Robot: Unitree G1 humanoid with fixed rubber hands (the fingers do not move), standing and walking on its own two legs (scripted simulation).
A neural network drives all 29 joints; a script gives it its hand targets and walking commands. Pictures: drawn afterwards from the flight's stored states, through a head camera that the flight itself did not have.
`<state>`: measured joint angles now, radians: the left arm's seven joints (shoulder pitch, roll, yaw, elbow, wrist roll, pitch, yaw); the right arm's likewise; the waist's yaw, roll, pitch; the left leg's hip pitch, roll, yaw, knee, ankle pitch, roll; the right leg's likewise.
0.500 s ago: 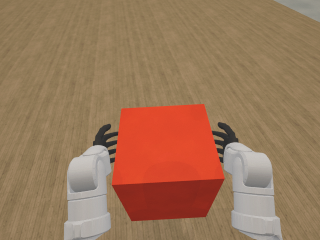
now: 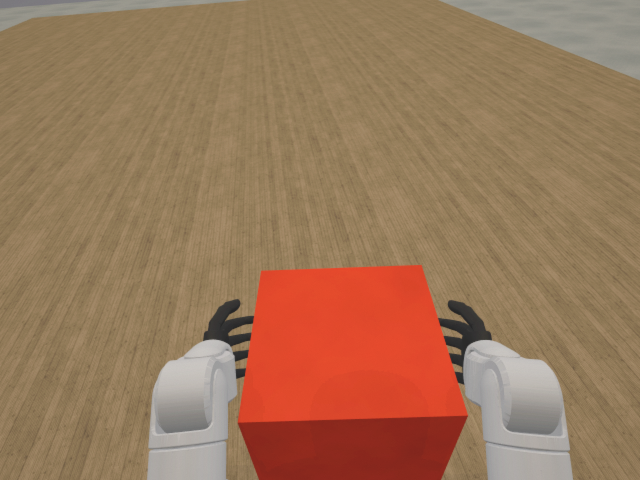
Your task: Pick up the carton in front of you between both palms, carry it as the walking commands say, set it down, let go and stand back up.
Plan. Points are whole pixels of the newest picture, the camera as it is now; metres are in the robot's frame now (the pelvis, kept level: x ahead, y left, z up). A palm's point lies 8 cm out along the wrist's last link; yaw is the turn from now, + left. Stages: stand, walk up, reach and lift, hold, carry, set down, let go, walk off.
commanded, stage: carry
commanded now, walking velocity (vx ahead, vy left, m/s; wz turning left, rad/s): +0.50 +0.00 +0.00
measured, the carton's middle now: (345, 389) +0.27 +0.00 +0.00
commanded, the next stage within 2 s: none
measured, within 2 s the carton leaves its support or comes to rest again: neither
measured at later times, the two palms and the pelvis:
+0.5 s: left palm (234, 205) +0.58 +0.18 +0.09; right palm (403, 202) +0.56 -0.12 +0.10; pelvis +0.30 +0.04 +0.01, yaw -3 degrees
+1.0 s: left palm (263, 149) +0.80 +0.15 +0.09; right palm (398, 147) +0.79 -0.14 +0.09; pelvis +0.53 +0.01 +0.01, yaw -1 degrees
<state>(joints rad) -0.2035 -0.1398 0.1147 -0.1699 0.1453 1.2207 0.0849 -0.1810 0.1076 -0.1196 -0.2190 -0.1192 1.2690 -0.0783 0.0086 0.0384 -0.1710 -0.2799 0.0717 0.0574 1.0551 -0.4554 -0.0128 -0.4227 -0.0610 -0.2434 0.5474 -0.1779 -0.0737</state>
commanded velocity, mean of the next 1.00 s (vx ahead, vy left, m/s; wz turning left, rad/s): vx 0.22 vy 0.00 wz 0.00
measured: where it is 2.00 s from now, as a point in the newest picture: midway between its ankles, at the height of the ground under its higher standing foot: (336, 448)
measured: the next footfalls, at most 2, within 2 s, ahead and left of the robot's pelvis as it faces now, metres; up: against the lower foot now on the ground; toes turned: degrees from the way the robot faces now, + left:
left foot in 0.38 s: +0.40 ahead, +0.13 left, +0.00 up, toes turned +11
right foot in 0.78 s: +0.61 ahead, -0.09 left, +0.00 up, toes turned +6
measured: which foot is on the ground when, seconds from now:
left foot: up 0.00-0.36, down 0.38-0.78, up 0.80-0.90, down 0.92-1.00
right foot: down 0.00-0.40, up 0.42-0.76, down 0.78-1.00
